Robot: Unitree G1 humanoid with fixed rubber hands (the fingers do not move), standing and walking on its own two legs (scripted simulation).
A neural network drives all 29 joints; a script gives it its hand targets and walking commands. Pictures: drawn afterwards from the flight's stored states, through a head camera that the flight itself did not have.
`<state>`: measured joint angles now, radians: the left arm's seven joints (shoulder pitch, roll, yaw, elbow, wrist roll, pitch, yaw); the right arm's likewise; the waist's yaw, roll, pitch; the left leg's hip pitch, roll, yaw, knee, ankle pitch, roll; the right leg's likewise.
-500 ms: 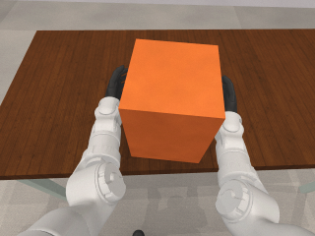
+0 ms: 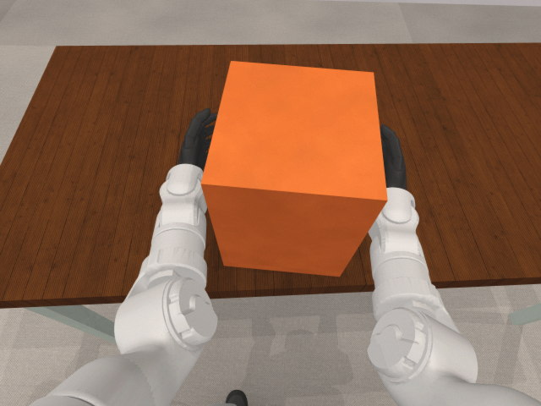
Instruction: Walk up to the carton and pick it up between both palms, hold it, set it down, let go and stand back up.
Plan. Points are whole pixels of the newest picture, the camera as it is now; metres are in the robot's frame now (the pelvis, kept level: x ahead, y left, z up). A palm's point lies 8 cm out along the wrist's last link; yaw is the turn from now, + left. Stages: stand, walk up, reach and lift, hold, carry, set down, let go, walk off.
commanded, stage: set down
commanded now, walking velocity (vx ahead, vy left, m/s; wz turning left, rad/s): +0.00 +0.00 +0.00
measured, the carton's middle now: (290, 179) +0.42 +0.04 +0.04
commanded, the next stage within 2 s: none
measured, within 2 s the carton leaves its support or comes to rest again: neither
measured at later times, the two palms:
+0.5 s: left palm (177, 157) +0.44 +0.23 +0.04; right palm (394, 175) +0.45 -0.12 +0.04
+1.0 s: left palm (159, 118) +0.44 +0.23 +0.13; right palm (436, 135) +0.45 -0.15 +0.13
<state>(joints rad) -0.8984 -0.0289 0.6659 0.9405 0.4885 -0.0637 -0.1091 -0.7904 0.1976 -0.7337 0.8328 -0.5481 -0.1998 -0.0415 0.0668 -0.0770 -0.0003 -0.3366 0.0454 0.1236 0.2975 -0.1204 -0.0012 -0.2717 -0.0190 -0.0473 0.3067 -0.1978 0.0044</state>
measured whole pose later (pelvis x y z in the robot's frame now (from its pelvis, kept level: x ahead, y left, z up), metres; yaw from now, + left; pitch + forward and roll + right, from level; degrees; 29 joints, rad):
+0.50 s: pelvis -0.01 +0.00 -0.02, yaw -1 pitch +23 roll -3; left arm -1.07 0.28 0.09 1.48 -0.15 -0.27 0.04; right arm -0.97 -0.11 -0.10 1.27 0.13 -0.20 -0.15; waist 0.03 -0.02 -0.24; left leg -0.76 0.09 0.07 0.57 -0.21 -0.01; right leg -0.64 0.02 -0.07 0.48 -0.24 0.00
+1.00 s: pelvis -0.03 +0.00 -0.02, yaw -1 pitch +21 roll -2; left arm -1.16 0.39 -0.07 1.31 -0.33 -0.03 0.01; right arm -1.10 -0.26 0.09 1.16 0.39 0.02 -0.13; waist 0.02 -0.03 -0.25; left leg -0.73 0.08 0.05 0.53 -0.17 -0.02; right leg -0.64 0.02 -0.06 0.49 -0.22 -0.01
